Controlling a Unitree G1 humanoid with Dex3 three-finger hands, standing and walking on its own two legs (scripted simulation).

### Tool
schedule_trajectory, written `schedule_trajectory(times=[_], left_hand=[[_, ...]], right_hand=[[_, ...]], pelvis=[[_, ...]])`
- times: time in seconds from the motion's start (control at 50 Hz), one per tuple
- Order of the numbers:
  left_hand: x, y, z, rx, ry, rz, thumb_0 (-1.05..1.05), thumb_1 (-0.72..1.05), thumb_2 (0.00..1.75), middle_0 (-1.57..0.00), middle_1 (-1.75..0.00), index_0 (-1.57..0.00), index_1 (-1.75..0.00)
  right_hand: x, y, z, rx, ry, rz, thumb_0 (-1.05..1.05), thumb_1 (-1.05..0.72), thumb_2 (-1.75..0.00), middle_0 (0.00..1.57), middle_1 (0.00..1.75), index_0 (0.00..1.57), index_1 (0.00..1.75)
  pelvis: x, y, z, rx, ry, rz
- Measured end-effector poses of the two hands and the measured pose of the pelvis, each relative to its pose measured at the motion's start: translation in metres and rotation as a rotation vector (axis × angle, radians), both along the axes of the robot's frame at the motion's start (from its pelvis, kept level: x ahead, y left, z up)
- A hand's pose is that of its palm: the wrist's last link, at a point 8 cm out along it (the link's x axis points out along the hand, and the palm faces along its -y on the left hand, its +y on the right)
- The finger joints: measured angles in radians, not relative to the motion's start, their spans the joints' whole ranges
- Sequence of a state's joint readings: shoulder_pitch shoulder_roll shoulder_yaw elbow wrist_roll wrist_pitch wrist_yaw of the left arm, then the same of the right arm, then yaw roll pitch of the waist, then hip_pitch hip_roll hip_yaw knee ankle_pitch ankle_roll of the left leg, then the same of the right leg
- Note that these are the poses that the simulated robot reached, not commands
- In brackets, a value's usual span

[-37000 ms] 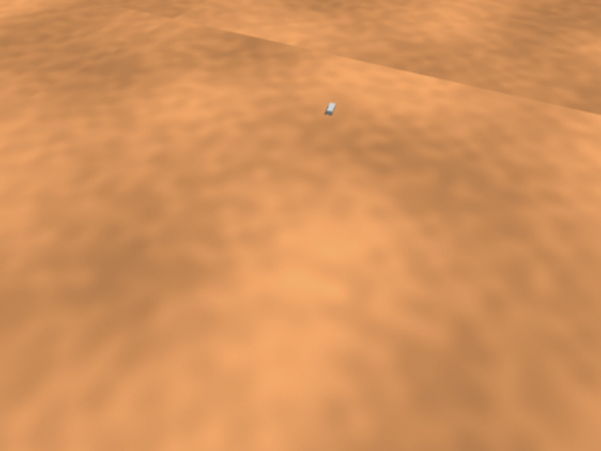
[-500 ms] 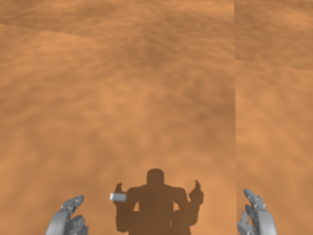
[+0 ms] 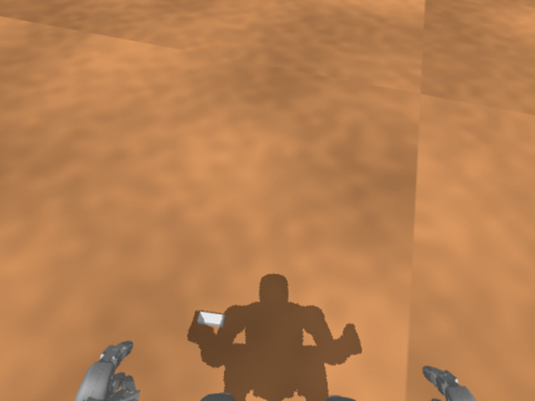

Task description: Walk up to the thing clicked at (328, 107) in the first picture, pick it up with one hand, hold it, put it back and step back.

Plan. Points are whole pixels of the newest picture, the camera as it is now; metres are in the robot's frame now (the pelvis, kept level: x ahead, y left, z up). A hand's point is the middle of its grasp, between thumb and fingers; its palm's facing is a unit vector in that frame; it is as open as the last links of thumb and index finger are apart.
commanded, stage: stand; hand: left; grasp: from above
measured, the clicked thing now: (211, 319) +0.48 +0.22 -0.72
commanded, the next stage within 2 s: none
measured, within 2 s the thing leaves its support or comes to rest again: neither
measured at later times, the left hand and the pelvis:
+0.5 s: hand out of the picture +0.04 +0.23 -0.12, palm faces +0.03 -0.94 -0.33, open 7.4 cm; pelvis +0.00 +0.00 +0.04, yaw +0 degrees
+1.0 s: hand out of the picture +0.07 +0.23 -0.11, palm faces +0.02 -0.94 -0.33, open 7.4 cm; pelvis +0.01 -0.02 +0.05, yaw +0 degrees
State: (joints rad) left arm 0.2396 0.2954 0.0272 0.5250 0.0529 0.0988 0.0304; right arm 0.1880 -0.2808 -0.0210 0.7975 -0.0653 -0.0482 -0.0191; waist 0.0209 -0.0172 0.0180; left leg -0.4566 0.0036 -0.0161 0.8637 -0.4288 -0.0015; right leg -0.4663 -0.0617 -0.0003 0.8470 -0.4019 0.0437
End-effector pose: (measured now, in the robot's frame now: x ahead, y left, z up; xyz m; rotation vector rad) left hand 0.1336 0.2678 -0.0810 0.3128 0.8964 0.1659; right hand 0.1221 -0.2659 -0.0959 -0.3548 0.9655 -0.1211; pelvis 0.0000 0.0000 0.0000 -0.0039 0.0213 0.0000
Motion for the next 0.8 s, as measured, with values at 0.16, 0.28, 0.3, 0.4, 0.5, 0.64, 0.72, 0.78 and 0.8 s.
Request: schedule_trajectory(times=[0.16, 0.28, 0.3, 0.4, 0.5, 0.64, 0.72, 0.78, 0.8], left_hand=[[-0.053, 0.015, -0.014, 0.003, 0.179, 0.083, 0.01, 0.9, 0.9, -0.21, -0.3, -0.2, -0.3], [-0.083, 0.012, -0.014, -0.016, 0.271, 0.119, 0.01, 0.9, 0.9, -0.21, -0.3, -0.2, -0.3], [-0.087, 0.011, -0.014, -0.018, 0.284, 0.123, 0.01, 0.9, 0.9, -0.21, -0.3, -0.2, -0.3], [-0.1, 0.008, -0.01, -0.021, 0.336, 0.14, 0.01, 0.9, 0.9, -0.21, -0.3, -0.2, -0.3], [-0.105, 0.008, -0.005, -0.012, 0.358, 0.15, 0.01, 0.9, 0.9, -0.21, -0.3, -0.2, -0.3], [-0.1, 0.007, 0.0, 0.002, 0.36, 0.151, 0.01, 0.9, 0.9, -0.21, -0.3, -0.2, -0.3], [-0.094, 0.006, 0.002, 0.003, 0.354, 0.147, 0.01, 0.9, 0.9, -0.21, -0.3, -0.2, -0.3], [-0.088, 0.004, 0.003, 0.001, 0.346, 0.143, 0.01, 0.9, 0.9, -0.21, -0.3, -0.2, -0.3], [-0.086, 0.004, 0.003, 0.001, 0.343, 0.141, 0.01, 0.9, 0.9, -0.21, -0.3, -0.2, -0.3]], right_hand=[[-0.032, -0.015, 0.004, -0.009, 0.107, -0.088, 0.01, -0.9, -0.89, 0.21, 0.3, 0.21, 0.3], [-0.047, -0.011, 0.005, 0.012, 0.167, -0.113, 0.01, -0.9, -0.89, 0.21, 0.3, 0.2, 0.3], [-0.049, -0.01, 0.005, 0.017, 0.175, -0.116, 0.01, -0.9, -0.89, 0.21, 0.3, 0.2, 0.3], [-0.056, -0.006, 0.005, 0.04, 0.208, -0.124, 0.01, -0.9, -0.89, 0.21, 0.3, 0.21, 0.3], [-0.06, -0.008, 0.004, 0.051, 0.232, -0.133, 0.01, -0.9, -0.89, 0.21, 0.3, 0.21, 0.3], [-0.063, -0.016, 0.006, 0.048, 0.252, -0.142, 0.01, -0.9, -0.89, 0.21, 0.3, 0.21, 0.3], [-0.064, -0.023, 0.008, 0.04, 0.256, -0.148, 0.01, -0.9, -0.89, 0.21, 0.3, 0.21, 0.3], [-0.065, -0.027, 0.009, 0.033, 0.26, -0.151, 0.01, -0.9, -0.89, 0.21, 0.3, 0.21, 0.3], [-0.065, -0.028, 0.01, 0.032, 0.261, -0.153, 0.01, -0.9, -0.89, 0.21, 0.3, 0.2, 0.3]], pelvis=[[0.003, 0.002, 0.014, -0.005, -0.05, 0.001], [0.002, 0.002, 0.026, -0.006, -0.073, 0.004], [0.002, 0.001, 0.027, -0.005, -0.076, 0.003], [0.002, -0.001, 0.034, -0.001, -0.088, 0.004], [0.002, -0.004, 0.039, 0.002, -0.098, 0.005], [0.003, -0.009, 0.042, 0.004, -0.104, 0.006], [0.004, -0.011, 0.044, 0.004, -0.106, 0.005], [0.004, -0.012, 0.044, 0.003, -0.107, 0.004], [0.004, -0.013, 0.045, 0.003, -0.107, 0.003]])
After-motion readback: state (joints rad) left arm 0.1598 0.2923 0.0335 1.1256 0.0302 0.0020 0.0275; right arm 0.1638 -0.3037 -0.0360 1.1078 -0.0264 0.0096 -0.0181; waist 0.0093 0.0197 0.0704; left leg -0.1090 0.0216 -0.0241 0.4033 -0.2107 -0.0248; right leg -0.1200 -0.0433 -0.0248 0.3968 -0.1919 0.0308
